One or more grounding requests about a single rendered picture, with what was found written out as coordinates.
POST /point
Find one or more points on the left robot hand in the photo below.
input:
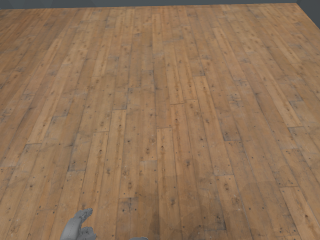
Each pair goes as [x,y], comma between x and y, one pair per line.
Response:
[73,228]

